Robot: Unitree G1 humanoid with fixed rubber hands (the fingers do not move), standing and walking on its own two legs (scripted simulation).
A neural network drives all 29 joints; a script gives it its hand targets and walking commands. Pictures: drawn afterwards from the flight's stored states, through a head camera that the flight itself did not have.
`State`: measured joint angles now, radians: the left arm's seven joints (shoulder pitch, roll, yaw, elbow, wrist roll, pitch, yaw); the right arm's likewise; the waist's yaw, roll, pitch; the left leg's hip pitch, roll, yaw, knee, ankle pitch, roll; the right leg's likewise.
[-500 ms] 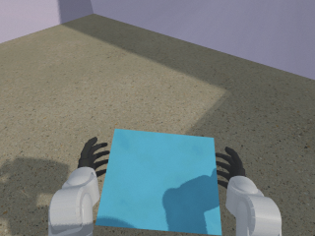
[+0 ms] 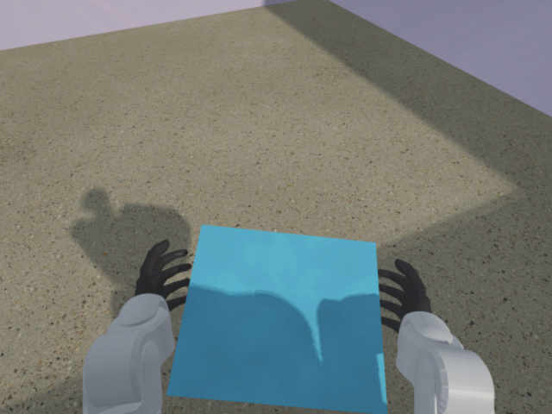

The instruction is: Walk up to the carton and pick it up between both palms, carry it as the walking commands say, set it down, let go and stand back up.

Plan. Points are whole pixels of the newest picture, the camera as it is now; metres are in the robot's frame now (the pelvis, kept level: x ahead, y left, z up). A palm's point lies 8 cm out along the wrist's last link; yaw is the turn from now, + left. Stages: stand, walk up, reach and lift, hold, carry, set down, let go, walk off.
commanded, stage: carry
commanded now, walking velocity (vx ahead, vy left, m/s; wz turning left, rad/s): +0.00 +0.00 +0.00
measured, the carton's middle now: (278, 321) +0.27 +0.00 +0.00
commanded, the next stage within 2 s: none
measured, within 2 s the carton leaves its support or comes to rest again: neither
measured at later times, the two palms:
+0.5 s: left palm (134, 398) +0.15 +0.15 +0.10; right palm (418, 331) +0.22 -0.16 +0.08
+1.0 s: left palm out of the picture +0.11 +0.15 +0.11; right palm (432, 356) +0.19 -0.16 +0.09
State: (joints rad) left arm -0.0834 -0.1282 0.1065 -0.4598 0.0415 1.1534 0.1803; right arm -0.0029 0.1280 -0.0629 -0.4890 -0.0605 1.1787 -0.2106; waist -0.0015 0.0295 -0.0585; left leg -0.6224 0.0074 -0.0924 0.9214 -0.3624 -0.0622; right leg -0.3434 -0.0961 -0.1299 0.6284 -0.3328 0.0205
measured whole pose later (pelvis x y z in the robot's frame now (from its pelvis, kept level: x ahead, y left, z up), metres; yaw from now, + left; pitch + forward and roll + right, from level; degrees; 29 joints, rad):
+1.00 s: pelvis -0.09 -0.08 +0.00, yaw +17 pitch +3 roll +0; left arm -0.08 -0.13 0.11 -0.45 0.07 1.19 0.18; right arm -0.04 0.13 -0.06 -0.47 -0.07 1.23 -0.21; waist 0.00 0.02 -0.12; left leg -0.47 0.00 -0.02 0.58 -0.16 -0.01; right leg -0.38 -0.12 -0.21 0.64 -0.29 0.01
